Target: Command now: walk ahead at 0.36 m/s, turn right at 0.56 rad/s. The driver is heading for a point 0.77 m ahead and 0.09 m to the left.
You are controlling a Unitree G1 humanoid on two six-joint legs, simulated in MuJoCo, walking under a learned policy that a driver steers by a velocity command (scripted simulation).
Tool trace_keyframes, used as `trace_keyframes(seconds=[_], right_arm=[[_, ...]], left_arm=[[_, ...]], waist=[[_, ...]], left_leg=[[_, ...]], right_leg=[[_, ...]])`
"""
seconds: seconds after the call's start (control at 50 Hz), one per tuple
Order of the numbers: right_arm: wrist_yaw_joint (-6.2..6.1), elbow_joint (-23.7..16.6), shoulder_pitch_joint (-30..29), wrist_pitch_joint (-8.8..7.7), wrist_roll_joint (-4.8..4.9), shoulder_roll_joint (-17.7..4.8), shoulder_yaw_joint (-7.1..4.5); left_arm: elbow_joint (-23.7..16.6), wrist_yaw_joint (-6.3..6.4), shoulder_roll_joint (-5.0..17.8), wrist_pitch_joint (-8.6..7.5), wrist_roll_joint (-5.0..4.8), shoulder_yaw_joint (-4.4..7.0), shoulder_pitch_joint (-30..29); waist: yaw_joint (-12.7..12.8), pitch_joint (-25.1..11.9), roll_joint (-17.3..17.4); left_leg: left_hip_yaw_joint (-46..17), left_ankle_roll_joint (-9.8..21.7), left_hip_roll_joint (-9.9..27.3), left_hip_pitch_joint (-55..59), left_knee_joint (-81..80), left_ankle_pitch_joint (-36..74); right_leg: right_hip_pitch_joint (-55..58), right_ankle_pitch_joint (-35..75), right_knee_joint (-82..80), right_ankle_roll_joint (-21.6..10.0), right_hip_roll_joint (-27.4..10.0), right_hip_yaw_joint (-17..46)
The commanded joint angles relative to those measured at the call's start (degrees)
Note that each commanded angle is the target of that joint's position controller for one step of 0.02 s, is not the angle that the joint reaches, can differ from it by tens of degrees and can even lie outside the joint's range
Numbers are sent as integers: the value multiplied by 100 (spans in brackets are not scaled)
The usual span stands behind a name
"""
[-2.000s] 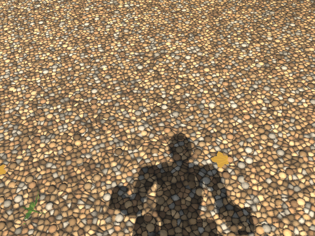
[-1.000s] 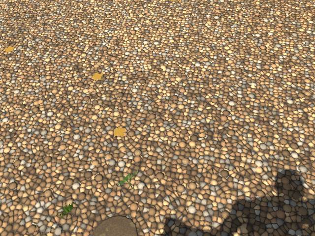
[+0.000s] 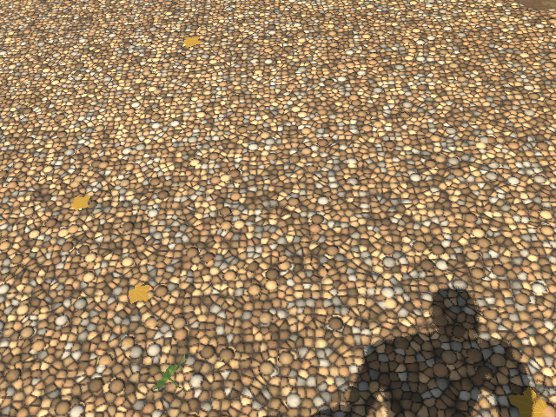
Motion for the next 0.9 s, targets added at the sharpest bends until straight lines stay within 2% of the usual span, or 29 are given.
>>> trace_keyframes(seconds=[0.02,0.08,0.14,0.18,0.2,0.22,0.24,0.26,0.28,0.3,0.32,0.36,0.42,0.46,0.5,0.54,0.6,0.64,0.66,0.68,0.7,0.72,0.74,0.76,0.78,0.8,0.82,0.86,0.9], right_arm=[[54,-546,-880,-193,32,-251,17],[130,-680,-1190,-288,68,-231,79],[195,-708,-1122,-393,100,-344,83],[203,-643,-735,-455,115,-519,26],[189,-501,-256,-479,100,-604,-22],[147,-354,357,-499,44,-781,-102],[104,-249,1328,-492,-55,-1066,-157],[167,-12,1759,-429,-134,-1503,-253],[224,-37,1513,-437,3,-896,-106],[208,-101,1243,-408,33,-514,-6],[194,-133,1039,-374,-11,-397,43],[147,-97,907,-338,-90,-199,133],[109,19,1005,-363,4,-291,137],[80,63,1045,-346,47,-476,107],[67,100,1128,-304,82,-559,106],[61,168,1352,-251,128,-622,111],[35,267,1629,-164,176,-742,91],[12,277,1629,-102,167,-812,72],[5,260,1578,-82,151,-796,88],[8,221,1609,-82,87,-642,152],[14,16,1664,-85,-98,-181,319],[9,-52,2494,-162,76,348,452],[10,35,2222,-173,226,-340,293],[16,-94,1742,-162,281,-535,215],[-3,-123,1500,-142,222,-465,220],[-6,-141,1402,-107,148,-405,195],[7,-117,1477,-31,154,-307,187],[21,-171,1451,104,161,-80,217],[22,-321,1213,184,113,-20,220]], left_arm=[[-314,38,1203,-66,-29,325,26],[-272,38,1246,-28,-68,347,212],[-295,29,1221,6,-69,345,218],[-344,24,1182,38,-69,343,115],[-372,26,1068,52,-54,304,31],[-392,18,839,42,1,227,63],[-490,10,477,31,123,89,106],[-722,32,133,-48,-73,2,675],[-537,46,758,-87,-208,118,684],[-542,26,1008,-102,-202,183,182],[-561,22,934,-116,-135,167,-105],[-670,-56,788,-160,-44,166,-426],[-784,-140,476,-143,-10,64,-560],[-954,-167,359,-168,61,-15,-928],[-1080,-215,262,-227,65,-79,-1330],[-1195,-263,247,-283,32,-96,-1727],[-1321,-318,446,-327,-18,-20,-1955],[-1276,-316,643,-347,-20,77,-1708],[-1142,-285,790,-346,-7,176,-1222],[-951,-229,1023,-327,21,307,-457],[-860,-147,1475,-279,128,423,510],[-814,-196,1717,-228,215,427,555],[-833,-218,1129,-238,147,300,375],[-814,-211,857,-254,81,215,40],[-796,-226,730,-278,99,173,-283],[-760,-242,603,-302,135,153,-527],[-730,-241,513,-345,172,140,-691],[-622,-232,492,-443,151,175,-814],[-513,-202,594,-492,137,228,-841]], waist=[[189,270,-979],[330,373,-933],[261,299,-1014],[17,166,-1212],[-237,-30,-1220],[-502,-487,-1105],[-866,-1394,-386],[-476,-1749,1754],[-510,-1139,1196],[-586,-469,743],[-529,-197,384],[-388,2,342],[-296,71,449],[-349,176,309],[-468,228,270],[-581,259,241],[-517,240,304],[-259,95,352],[58,-197,313],[438,-728,251],[749,-1694,-528],[271,-2407,-2137],[404,-1812,-1492],[363,-1025,-1172],[212,-664,-810],[56,-418,-785],[-97,-310,-844],[-221,-171,-745],[-264,27,-591]], left_leg=[[55,-145,-113,-546,-714,315],[66,-122,-161,-374,-1171,263],[78,0,-250,237,-1522,154],[123,162,-288,816,-1652,-63],[242,304,-307,1388,-1882,73],[148,528,-120,2384,-1933,113],[-919,932,878,3835,-1853,-532],[-3713,1771,1946,5041,-2637,-2023],[-3971,1762,2007,4691,-2928,-2846],[-2997,1582,1751,4110,-2895,-2481],[-2294,1493,1493,3613,-2928,-1716],[-1541,1473,1186,3001,-3114,-680],[-1053,1647,1142,2694,-3401,40],[-765,1707,1135,2574,-3550,423],[-411,1600,946,2414,-3571,722],[-255,1494,824,2253,-3503,868],[-471,1350,1065,2521,-3277,991],[-539,1198,1143,2717,-2860,1447],[-390,1070,977,2629,-2241,2084],[-210,895,672,2205,-1210,2105],[47,658,220,1157,647,349],[29,443,-451,-430,2348,-2789],[-361,448,-150,-945,3003,-2630],[-235,482,88,-1225,3067,-2093],[-146,465,308,-1037,2916,-1643],[-154,448,449,-851,2672,-1355],[-182,431,563,-557,2546,-1153],[-128,375,614,-418,2388,-982],[-171,309,643,-661,2065,-663]], right_leg=[[35,-550,-670,-752,-1146,1271],[-65,-490,-468,-783,-1180,1424],[-151,-143,-202,-720,-1201,1666],[-168,397,97,-627,-1240,1850],[-201,830,441,-519,-1130,1732],[-432,1282,1221,-337,-818,1467],[-1126,608,2906,-111,-431,979],[-3033,-2033,4656,250,436,432],[-3744,-1990,5408,272,38,601],[-3919,-1474,5518,230,-187,518],[-3803,-1079,5435,224,-369,344],[-3553,-643,5004,221,-620,228],[-3520,-530,4353,341,-759,-104],[-3577,-161,3682,451,-816,-293],[-3303,483,2856,479,-761,-474],[-2834,1012,2147,511,-552,-626],[-2443,1216,1614,435,-405,-513],[-1915,1012,1371,296,-317,-510],[-1138,956,1203,168,-212,-606],[67,946,1253,12,-330,-570],[1657,762,1434,-328,-1560,651],[2637,-682,520,-1076,-2722,3230],[2133,-1355,147,-957,-2512,3336],[1500,-1124,116,-780,-2335,2331],[843,-445,-7,-695,-2083,1668],[347,71,-171,-660,-1890,1165],[3,394,-366,-622,-1754,732],[-313,883,-649,-706,-1737,238],[-374,1178,-832,-744,-1769,-157]])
